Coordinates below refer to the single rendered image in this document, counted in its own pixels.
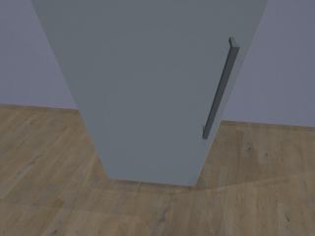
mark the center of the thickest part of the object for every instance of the fridge door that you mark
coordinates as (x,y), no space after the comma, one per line
(144,75)

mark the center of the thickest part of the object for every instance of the handle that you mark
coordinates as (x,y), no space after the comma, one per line
(230,59)

